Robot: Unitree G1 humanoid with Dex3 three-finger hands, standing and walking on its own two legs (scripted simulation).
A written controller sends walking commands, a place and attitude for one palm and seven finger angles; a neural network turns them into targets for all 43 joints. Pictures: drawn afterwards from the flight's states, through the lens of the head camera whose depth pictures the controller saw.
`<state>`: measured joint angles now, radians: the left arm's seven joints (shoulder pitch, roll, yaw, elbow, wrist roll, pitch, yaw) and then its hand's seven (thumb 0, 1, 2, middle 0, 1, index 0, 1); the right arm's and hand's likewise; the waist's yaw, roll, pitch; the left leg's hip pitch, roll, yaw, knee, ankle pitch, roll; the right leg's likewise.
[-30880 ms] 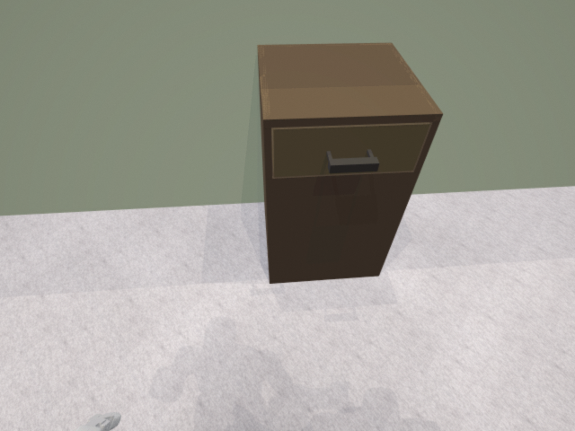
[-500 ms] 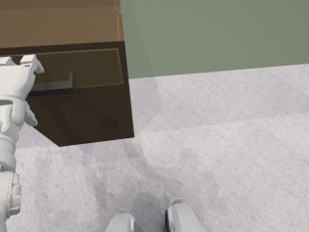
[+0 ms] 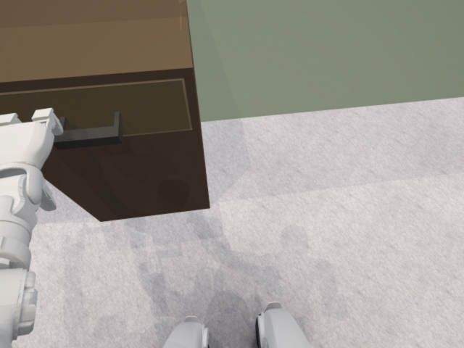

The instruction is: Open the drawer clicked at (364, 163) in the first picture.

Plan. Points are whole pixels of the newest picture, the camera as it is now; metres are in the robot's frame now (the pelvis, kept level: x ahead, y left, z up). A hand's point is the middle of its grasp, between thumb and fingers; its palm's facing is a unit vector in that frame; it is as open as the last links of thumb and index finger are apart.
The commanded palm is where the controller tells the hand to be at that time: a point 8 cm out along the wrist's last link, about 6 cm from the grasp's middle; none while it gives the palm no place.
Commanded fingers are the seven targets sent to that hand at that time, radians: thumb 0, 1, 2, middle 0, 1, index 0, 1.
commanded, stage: re-aim the fingers above the handle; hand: left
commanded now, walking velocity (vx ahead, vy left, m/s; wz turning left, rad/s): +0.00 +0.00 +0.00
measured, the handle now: (89, 128) +0.54 +0.30 -0.04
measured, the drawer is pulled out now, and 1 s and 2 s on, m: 0.00 0.00 0.00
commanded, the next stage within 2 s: lower the fingers behind the handle in 0.18 s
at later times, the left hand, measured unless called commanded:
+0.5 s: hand (53, 167) +0.43 +0.32 -0.01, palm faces -0.17 +0.00 -0.98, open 13.8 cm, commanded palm +0.43 +0.32 +0.04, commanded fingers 0.00 -0.50 0.30 -0.30 -1.20 -0.30 -1.20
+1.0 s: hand (60, 160) +0.45 +0.32 -0.02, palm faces -0.10 +0.02 -0.99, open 14.0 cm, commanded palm +0.43 +0.32 +0.01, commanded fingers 0.00 -0.50 0.30 -0.30 -1.20 -0.30 -1.20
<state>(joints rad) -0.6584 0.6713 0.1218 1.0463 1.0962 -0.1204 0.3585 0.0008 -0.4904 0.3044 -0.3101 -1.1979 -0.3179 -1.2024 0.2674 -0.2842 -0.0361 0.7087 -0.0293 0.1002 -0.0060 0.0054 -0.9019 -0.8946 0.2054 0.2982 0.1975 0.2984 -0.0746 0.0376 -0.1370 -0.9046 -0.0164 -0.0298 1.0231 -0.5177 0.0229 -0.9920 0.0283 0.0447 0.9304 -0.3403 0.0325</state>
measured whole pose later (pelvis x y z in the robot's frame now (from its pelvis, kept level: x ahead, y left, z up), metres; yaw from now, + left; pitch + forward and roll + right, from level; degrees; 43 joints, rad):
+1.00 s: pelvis -0.01 -0.01 -0.03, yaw +1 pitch +27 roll -2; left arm -0.77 0.71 0.11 1.10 1.11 -0.18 0.34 0.00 -0.49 0.30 -0.31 -1.20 -0.28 -1.22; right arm 0.28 -0.27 -0.01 0.73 -0.04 0.05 -0.03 0.01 -0.90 -0.89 0.21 0.30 0.20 0.30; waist -0.11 0.03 -0.17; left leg -1.07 -0.02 -0.05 1.15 -0.55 0.01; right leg -1.15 0.03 0.02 1.06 -0.37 0.02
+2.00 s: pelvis -0.06 -0.01 -0.08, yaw +1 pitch +30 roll -1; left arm -0.97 0.82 0.08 1.09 1.08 -0.17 0.26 0.00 -0.49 0.30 -0.31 -1.20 -0.25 -1.39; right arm 0.29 -0.30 0.04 0.66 0.01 0.01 -0.06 0.01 -0.90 -0.89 0.21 0.30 0.20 0.30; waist -0.14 0.03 -0.15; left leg -1.35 -0.04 -0.05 1.39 -0.56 0.00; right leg -1.43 0.02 0.02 1.28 -0.37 0.02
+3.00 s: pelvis +0.01 +0.00 +0.00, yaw +0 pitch +24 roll -3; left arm -0.61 0.64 0.16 0.93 1.11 -0.27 0.39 0.00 -0.49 0.30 -0.32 -1.20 -0.32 -1.20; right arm 0.26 -0.27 -0.05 0.73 -0.05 0.09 -0.01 0.00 -0.90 -0.89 0.21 0.30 0.20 0.30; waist -0.07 0.03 -0.16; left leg -0.92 -0.02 -0.05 1.05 -0.55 0.02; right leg -1.00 0.03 0.02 0.95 -0.37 0.03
